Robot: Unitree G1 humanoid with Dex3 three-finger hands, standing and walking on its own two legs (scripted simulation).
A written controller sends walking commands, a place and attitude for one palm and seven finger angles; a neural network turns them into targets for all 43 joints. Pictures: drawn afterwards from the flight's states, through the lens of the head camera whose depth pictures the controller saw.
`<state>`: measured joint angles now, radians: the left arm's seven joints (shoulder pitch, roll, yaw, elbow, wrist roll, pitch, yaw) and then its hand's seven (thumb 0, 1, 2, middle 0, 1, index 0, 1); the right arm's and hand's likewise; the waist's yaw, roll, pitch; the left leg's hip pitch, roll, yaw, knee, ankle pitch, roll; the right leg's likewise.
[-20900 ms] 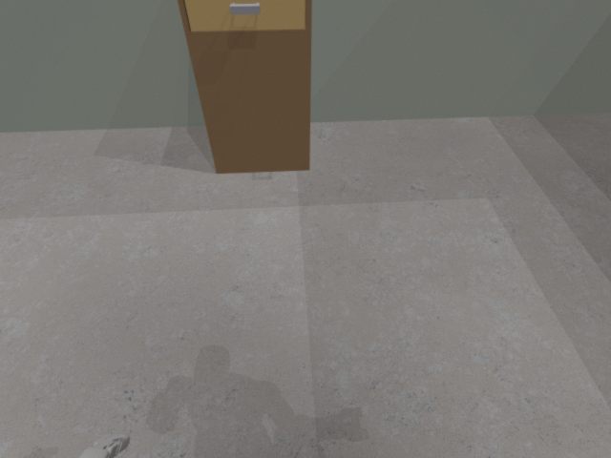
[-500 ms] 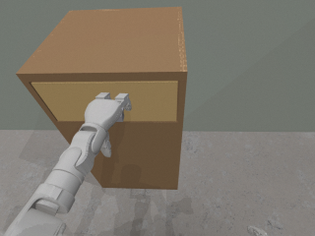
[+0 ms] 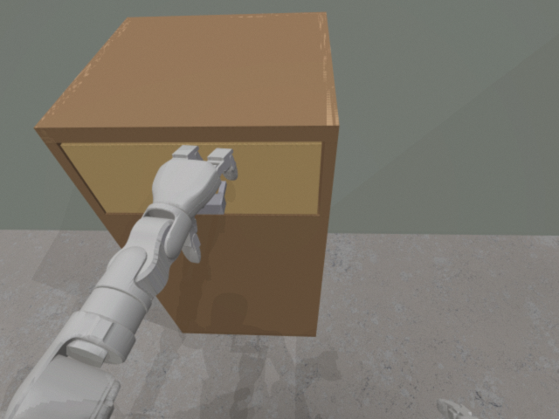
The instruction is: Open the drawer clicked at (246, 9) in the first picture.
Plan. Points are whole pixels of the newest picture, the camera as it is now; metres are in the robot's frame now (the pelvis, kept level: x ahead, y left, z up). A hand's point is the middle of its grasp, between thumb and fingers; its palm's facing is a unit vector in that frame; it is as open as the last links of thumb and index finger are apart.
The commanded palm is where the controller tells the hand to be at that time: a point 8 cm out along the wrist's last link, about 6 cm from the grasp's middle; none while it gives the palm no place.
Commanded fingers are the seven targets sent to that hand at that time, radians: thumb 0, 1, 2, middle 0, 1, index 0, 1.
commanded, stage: move the hooked fingers above the handle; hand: left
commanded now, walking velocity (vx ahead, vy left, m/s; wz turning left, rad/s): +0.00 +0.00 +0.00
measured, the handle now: (196, 194) +0.48 +0.18 +0.03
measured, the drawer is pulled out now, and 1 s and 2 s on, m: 0.00 0.00 0.00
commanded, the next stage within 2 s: none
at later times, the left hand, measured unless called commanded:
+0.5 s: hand (205, 186) +0.43 +0.14 +0.11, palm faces +0.15 -0.09 -0.98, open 13.8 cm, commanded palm +0.39 +0.18 +0.15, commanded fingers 0.00 -0.50 0.30 -0.30 -1.20 -0.30 -1.20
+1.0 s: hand (188, 182) +0.43 +0.17 +0.11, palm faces +0.14 -0.04 -0.99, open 13.8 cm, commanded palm +0.40 +0.19 +0.15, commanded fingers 0.00 -0.50 0.30 -0.30 -1.20 -0.30 -1.20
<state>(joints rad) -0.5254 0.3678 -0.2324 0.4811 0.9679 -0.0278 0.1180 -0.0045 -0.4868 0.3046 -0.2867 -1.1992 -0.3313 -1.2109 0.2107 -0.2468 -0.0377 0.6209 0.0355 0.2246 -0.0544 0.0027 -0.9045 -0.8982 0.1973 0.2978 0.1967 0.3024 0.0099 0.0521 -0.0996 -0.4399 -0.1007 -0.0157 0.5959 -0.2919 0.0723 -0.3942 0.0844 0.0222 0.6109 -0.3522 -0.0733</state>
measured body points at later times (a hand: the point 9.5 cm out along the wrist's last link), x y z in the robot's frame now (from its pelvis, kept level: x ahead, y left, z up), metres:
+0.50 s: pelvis +0.00 +0.00 +0.00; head +0.03 -0.03 +0.45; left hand +0.41 +0.14 +0.16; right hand +0.12 -0.25 -0.13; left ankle +0.00 +0.07 -0.73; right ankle -0.03 -0.08 -0.73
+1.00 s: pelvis +0.00 -0.02 +0.00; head +0.03 -0.05 +0.45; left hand +0.41 +0.17 +0.17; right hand +0.15 -0.26 -0.13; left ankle +0.00 +0.07 -0.73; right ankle -0.03 -0.08 -0.73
